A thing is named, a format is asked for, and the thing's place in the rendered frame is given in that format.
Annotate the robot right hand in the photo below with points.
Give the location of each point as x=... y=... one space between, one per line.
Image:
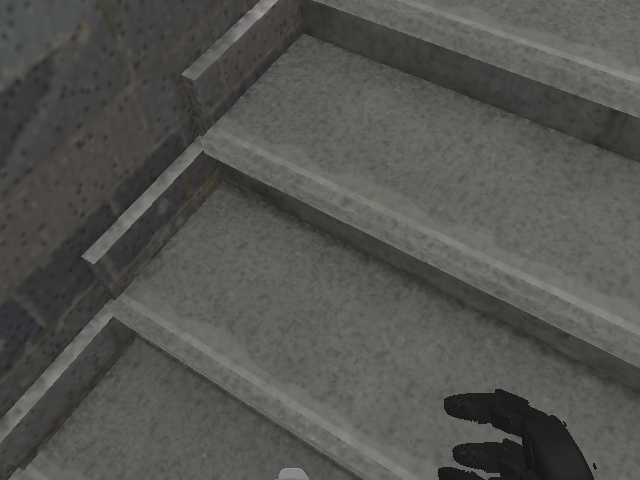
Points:
x=548 y=452

